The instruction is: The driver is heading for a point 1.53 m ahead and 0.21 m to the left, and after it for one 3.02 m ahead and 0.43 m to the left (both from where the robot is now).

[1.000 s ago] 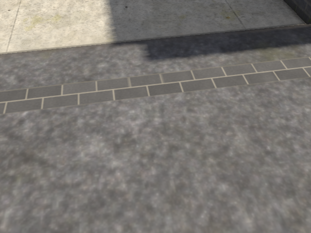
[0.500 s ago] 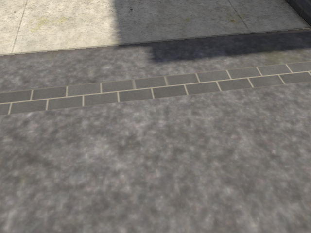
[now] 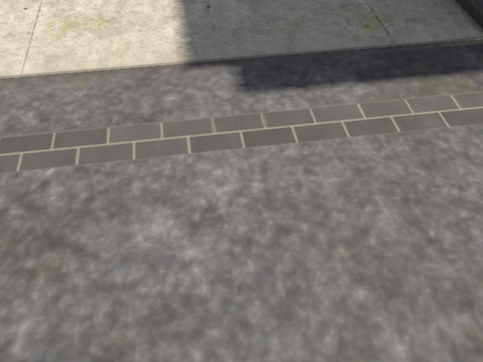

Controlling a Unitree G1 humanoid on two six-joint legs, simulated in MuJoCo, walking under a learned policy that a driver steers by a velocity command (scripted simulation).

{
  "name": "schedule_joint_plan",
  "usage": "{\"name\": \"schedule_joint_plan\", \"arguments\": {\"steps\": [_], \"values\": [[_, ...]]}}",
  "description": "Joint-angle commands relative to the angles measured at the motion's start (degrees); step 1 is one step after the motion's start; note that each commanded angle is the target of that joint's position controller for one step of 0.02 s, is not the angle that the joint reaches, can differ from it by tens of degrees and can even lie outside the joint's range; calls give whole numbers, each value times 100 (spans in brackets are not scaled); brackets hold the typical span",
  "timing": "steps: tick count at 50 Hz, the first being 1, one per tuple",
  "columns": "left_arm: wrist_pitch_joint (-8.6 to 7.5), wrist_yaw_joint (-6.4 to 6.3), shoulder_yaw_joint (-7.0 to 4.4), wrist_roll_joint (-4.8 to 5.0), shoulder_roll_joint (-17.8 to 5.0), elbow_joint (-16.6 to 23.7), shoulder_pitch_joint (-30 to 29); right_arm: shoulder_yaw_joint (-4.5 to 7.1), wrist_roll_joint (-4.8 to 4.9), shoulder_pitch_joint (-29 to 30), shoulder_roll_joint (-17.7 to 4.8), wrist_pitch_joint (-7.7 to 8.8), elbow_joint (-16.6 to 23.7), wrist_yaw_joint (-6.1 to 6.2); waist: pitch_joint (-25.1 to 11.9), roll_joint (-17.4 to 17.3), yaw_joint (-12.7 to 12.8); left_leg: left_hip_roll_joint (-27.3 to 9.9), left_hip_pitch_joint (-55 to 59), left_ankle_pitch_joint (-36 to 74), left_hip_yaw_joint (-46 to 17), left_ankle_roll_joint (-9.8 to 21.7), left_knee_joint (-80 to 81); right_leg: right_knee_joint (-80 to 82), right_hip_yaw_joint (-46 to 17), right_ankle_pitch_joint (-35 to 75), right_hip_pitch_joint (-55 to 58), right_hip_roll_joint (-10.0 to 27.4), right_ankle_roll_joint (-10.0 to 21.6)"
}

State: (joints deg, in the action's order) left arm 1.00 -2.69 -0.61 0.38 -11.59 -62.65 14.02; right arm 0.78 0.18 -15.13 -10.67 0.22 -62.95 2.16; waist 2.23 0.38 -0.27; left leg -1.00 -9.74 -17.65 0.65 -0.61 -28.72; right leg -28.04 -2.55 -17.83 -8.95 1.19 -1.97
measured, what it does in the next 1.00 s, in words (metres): walks ahead: left foot, then right foot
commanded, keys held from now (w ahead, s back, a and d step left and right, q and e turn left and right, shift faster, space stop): w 0.30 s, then no key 0.70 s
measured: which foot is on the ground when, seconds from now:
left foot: down 0.00-0.22, up 0.24-0.58, down 0.60-1.00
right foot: down 0.00-0.62, up 0.64-0.88, down 0.90-1.00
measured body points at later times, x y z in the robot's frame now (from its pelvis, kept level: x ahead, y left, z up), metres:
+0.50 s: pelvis +0.11 -0.03 +0.00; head +0.14 -0.04 +0.45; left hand +0.00 +0.20 -0.13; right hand +0.27 -0.27 -0.12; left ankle +0.23 +0.10 -0.69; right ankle -0.01 -0.12 -0.74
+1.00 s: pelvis +0.21 -0.01 +0.00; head +0.22 -0.02 +0.45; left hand +0.24 +0.24 -0.15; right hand +0.29 -0.25 -0.15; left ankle +0.27 +0.08 -0.74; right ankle +0.21 -0.14 -0.74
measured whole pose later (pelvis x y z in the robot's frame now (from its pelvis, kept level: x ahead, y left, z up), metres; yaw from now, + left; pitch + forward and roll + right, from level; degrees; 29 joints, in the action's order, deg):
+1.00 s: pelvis +0.21 -0.01 +0.00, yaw -1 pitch -1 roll +1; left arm -0.2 -2.7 -2.1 -0.6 -10.8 -61.7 14.2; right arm 1.2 -0.2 -9.6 -12.1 1.1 -57.8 1.5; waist 0.9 -1.1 -0.1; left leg 2.6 -16.8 -8.7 3.9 3.2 -25.8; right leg -30.5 -1.1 -16.2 -13.7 2.3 -1.5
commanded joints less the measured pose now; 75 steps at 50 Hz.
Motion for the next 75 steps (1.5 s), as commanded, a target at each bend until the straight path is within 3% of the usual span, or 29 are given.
{"name": "schedule_joint_plan", "arguments": {"steps": [1,3,5,7,9,10,11,12,13,15,18,22,25,28,29,30,31,32,34,35,39,42,45,47,49,53,65,72,75], "values": [[-18,-25,-73,27,-420,-41,460,109,37,-525,-542,-19,-5,38,-32,-155,-7,82,25,71,79,177,418,155,398,70,-242,-300,164],[-62,-26,-84,60,-415,29,363,179,95,-528,-745,-20,63,63,463,-413,-52,-202,-450,-2236,-425,485,762,-224,524,-1485,-886,-418,317],[-238,25,-45,60,-250,188,167,263,142,-796,-991,81,85,43,837,-887,-168,-961,-508,-3230,-1541,929,1361,-946,604,-1414,-1548,-365,404],[-427,122,-29,99,-154,291,89,350,145,-866,-1190,193,117,2,972,-1166,-133,-1713,-886,-3374,-2643,1371,1860,-1723,455,-990,-1517,-108,544],[-544,204,-46,148,-115,169,576,327,168,-213,-1084,248,363,-43,964,-1076,305,-1521,-1398,-2768,-2109,1144,1602,-894,451,-1002,-713,-3,779],[-569,211,-88,138,-144,-61,1140,304,212,211,-1005,236,529,-66,936,-809,609,-1052,-1923,-2277,-1409,854,1125,24,477,-716,275,-112,835],[-568,197,-206,73,-464,-301,1785,253,186,403,-781,262,649,-88,712,52,776,-461,-2431,-1375,-605,526,-233,568,-369,-612,1094,295,867],[-612,251,-417,104,-1265,-404,2536,176,159,511,-462,357,871,-83,376,1697,956,253,-3126,-951,397,153,-2296,1671,-2615,-1442,1573,1542,1443],[-725,309,-350,-17,-1222,-309,2400,180,231,614,-485,472,999,-82,467,1553,805,208,-3659,-1446,-267,262,-3536,2101,-4042,-1658,1342,2136,1885],[-838,322,-194,23,-648,-37,1598,197,293,308,-564,608,890,-180,731,590,353,-279,-4146,-470,-498,509,-4291,1916,-2824,-809,1372,1800,1607],[-689,302,-58,-27,-338,38,1417,347,127,386,-770,644,879,-239,470,458,196,-431,-3595,220,-138,433,-3519,1635,-993,2918,1364,1197,1078],[-502,102,-21,-111,-573,123,1379,153,125,1196,-168,480,1214,-288,355,479,226,-71,-2457,898,362,158,-1591,1487,36,4337,561,741,961],[-488,62,-104,-44,-900,66,1471,152,127,1386,-386,364,1341,-282,106,802,199,147,-1476,1372,395,173,-860,1304,12,4583,285,885,1000],[-523,60,-138,67,-845,131,990,298,54,693,-815,332,1147,-249,-193,731,-325,275,-647,1860,217,513,-142,573,-47,5124,575,936,794],[-520,81,-138,53,-810,125,1011,381,8,308,-978,350,996,-232,-422,528,-504,325,-71,2414,257,633,232,-12,26,5020,600,719,659],[-540,111,-121,-64,-753,136,1218,463,-39,-131,-1289,351,887,-193,-885,83,-561,-290,1050,4413,-310,802,39,-881,161,3742,36,414,435],[-531,120,23,-154,-203,8,2037,445,-192,-476,-1463,303,846,-172,-1801,-1035,-288,-1754,2518,6284,-1791,1784,-192,-2720,346,274,-1117,-225,105],[-501,154,37,-70,-80,-92,2153,287,-162,-498,-1015,302,767,-249,-2321,-1272,-215,-2200,2140,6042,-2749,2243,408,-3755,-229,-2070,-1048,-426,-55],[-366,114,-89,69,-427,120,1314,193,13,780,-796,337,1021,-300,-888,-548,38,-1689,422,3193,-1946,1756,997,-4099,-198,-1810,-1471,9,-110],[-281,50,-138,46,-447,166,1038,133,-24,1096,-689,354,1066,-307,-509,-332,131,-1458,-269,2571,-1576,1550,1235,-3781,-149,-1562,-1411,146,-132],[-106,-119,-177,-27,-279,173,982,149,-188,1138,-785,306,979,-208,-412,-619,324,-967,-1128,1478,-981,1349,1498,-2033,41,-1116,-585,201,-139],[-26,-105,-193,-41,-310,172,775,165,-80,1150,-867,243,989,-116,-554,-590,331,-944,-1242,-203,-1081,1275,1638,-899,152,-111,-86,160,-42],[13,-26,-206,-193,-386,170,663,118,5,898,-714,185,827,-102,-122,-411,368,-659,-1811,-1739,-937,689,1731,64,121,622,374,220,225],[-40,-25,-302,-94,-838,123,498,169,-10,660,-754,132,810,-64,360,388,29,-165,-1280,-1197,-381,379,1449,446,-25,-561,-725,270,456],[-189,-4,-247,-89,-505,113,286,167,-48,587,-726,131,762,-20,254,581,-10,-77,-514,-332,-255,382,925,788,-69,-607,-1121,277,362],[-345,23,-257,-46,-433,82,263,153,-42,397,-634,145,620,-21,-80,292,-27,-65,-241,589,-161,503,622,672,-38,269,-760,246,273],[-261,19,-238,-29,-395,-24,517,166,14,319,-652,59,419,-28,-212,-30,39,-108,57,1900,-165,481,324,474,113,1308,-400,146,292],[-218,3,-239,-33,-327,-45,514,190,20,363,-660,18,335,-2,-114,-6,31,-123,85,1901,-202,468,344,527,163,1247,-369,111,275],[-191,-21,-273,35,-339,-104,633,245,92,222,-710,-6,214,12,53,27,11,75,-195,-1048,-96,591,303,409,295,-1105,-647,-64,490]]}}
Velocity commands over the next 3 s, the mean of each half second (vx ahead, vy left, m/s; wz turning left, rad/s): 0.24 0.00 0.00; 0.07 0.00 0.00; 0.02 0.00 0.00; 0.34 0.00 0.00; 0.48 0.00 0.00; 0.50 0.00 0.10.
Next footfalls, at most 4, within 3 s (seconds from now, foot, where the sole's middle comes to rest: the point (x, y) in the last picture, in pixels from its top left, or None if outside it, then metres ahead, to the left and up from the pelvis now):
0.60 left None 0.31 0.08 -0.77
0.90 right None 0.25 -0.14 -0.77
1.76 right None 0.33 -0.16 -0.77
2.22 left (227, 295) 0.71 0.07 -0.77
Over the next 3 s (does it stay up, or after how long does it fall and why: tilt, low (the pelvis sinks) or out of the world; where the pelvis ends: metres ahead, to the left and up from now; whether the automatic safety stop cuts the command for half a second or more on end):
stays up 0.96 -0.10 0.01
